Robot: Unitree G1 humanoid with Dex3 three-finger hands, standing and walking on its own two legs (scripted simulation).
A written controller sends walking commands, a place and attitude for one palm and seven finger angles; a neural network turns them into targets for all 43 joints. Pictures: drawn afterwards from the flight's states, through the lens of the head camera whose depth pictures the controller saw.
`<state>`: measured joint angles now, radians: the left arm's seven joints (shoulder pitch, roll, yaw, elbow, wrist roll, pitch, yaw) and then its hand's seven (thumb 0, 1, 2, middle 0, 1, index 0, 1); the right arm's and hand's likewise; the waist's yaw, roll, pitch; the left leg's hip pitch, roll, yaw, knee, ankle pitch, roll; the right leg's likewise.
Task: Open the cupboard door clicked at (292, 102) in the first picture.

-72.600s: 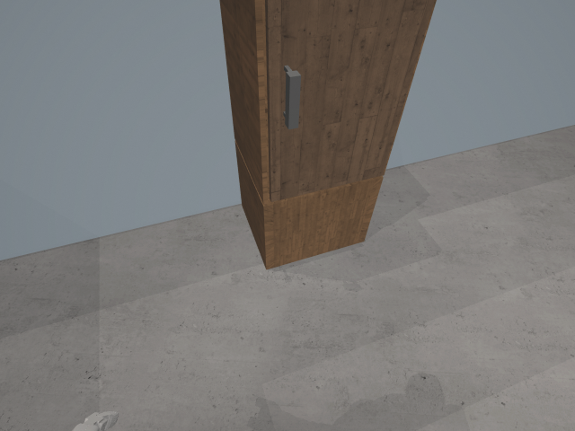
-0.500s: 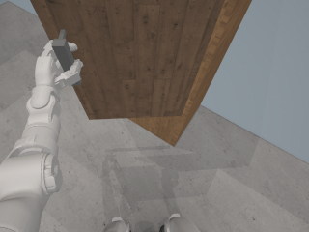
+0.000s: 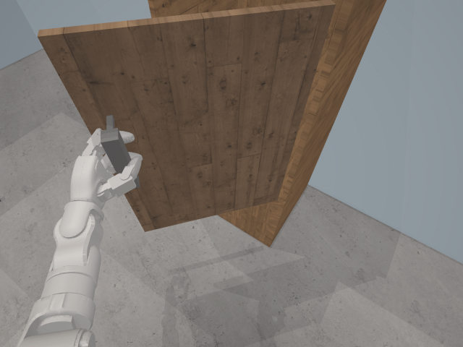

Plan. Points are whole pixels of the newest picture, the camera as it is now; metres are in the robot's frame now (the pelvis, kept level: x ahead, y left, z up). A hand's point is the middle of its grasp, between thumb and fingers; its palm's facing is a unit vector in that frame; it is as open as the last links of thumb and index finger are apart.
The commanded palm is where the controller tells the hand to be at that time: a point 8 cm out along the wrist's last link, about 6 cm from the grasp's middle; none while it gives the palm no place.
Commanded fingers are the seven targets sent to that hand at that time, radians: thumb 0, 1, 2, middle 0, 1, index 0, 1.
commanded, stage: pull the door open along its arc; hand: left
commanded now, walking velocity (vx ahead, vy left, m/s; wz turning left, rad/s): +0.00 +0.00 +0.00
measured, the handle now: (121, 153) +0.45 +0.19 +0.07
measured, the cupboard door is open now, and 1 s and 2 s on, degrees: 49 78 75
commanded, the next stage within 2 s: open thumb and fingers to let go in 0.66 s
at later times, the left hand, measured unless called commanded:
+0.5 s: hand (169, 228) +0.29 +0.09 +0.08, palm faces +0.45 -0.89 +0.01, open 6.7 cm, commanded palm +0.22 +0.13 +0.07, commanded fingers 0.00 0.90 0.90 -0.40 -1.35 -0.40 -1.35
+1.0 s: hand (191, 253) +0.25 +0.06 +0.08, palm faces +0.43 -0.90 -0.01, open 7.4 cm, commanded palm +0.20 +0.10 +0.07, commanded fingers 0.00 -0.01 0.51 -0.34 -1.25 -0.34 -1.25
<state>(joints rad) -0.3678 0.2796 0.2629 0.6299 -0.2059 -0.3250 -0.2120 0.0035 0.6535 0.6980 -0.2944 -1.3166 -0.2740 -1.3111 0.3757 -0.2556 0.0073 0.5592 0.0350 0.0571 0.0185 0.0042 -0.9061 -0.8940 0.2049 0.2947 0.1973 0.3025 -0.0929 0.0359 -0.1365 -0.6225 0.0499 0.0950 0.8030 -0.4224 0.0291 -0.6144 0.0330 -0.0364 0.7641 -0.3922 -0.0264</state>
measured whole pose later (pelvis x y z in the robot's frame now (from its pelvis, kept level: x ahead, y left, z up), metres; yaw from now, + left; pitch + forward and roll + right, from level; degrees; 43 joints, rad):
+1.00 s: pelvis -0.01 -0.05 +0.00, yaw +6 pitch +5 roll +1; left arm 0.19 -0.08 -0.23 0.00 0.06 -0.14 0.51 0.01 0.45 0.71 -0.34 -1.30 -0.36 -1.31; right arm 0.18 -0.19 0.02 0.55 -0.06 0.04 -0.01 0.01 -0.91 -0.89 0.20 0.29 0.20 0.30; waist 0.00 0.04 -0.08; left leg -0.47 0.02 0.00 0.77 -0.38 -0.03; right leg -0.45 0.01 -0.13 0.78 -0.43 -0.09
